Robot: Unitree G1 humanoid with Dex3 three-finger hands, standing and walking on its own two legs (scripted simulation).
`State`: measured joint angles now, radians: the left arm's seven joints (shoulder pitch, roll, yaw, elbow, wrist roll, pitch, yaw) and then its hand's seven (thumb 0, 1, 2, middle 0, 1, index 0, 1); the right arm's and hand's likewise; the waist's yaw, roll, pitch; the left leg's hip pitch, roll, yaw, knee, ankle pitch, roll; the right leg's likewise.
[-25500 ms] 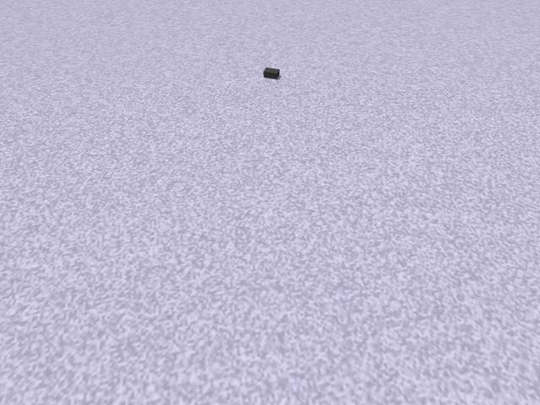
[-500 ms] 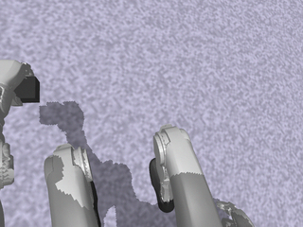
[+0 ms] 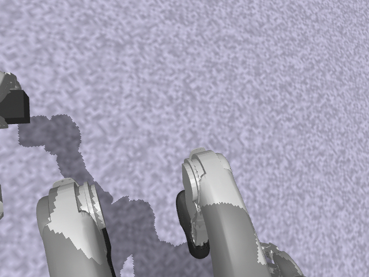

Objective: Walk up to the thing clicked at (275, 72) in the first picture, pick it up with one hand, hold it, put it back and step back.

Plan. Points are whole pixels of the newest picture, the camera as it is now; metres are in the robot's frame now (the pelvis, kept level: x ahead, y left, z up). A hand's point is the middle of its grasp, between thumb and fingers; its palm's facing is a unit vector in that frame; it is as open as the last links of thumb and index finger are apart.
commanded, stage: lower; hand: left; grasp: from above
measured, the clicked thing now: out of the picture +0.49 +0.31 -0.20
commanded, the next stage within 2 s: rest in 0.38 s
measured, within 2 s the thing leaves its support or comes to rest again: rests again in 1.36 s
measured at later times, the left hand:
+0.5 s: hand (4, 113) +0.48 +0.30 -0.21, palm faces -0.49 -0.03 -0.87, open 8.9 cm
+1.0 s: hand (14, 115) +0.49 +0.29 -0.25, palm faces -0.49 -0.05 -0.87, open 8.9 cm
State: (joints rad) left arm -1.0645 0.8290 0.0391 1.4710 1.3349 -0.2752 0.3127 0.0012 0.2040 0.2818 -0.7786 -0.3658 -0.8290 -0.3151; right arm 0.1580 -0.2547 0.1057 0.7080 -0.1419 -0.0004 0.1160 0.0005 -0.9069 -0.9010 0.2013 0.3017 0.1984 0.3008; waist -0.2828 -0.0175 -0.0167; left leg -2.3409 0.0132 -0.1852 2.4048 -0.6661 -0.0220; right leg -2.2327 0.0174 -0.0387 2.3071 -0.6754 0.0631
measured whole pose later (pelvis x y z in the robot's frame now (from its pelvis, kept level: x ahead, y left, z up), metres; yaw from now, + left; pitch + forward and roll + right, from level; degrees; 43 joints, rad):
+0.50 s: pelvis +0.01 +0.00 -0.02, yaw -2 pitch +33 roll -11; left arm -1.07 0.91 0.08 1.53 1.38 -0.33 0.39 0.00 0.19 0.30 -0.78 -0.38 -0.83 -0.33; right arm 0.14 -0.27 0.15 0.69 -0.18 -0.01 0.13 0.00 -0.91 -0.90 0.20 0.30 0.20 0.30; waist -0.31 -0.06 0.04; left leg -2.37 0.01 -0.22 2.47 -0.69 -0.04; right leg -2.26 0.03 -0.06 2.36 -0.69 0.07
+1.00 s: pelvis +0.01 +0.00 -0.02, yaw -4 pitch +31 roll -13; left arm -1.08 0.98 0.09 1.62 1.39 -0.31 0.48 0.00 0.18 0.30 -0.78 -0.38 -0.83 -0.34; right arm 0.12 -0.28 0.22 0.68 -0.22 -0.06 0.14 0.00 -0.91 -0.90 0.20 0.30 0.20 0.30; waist -0.36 -0.10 0.10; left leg -2.37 0.02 -0.26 2.52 -0.72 -0.04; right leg -2.25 0.05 -0.09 2.38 -0.69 0.08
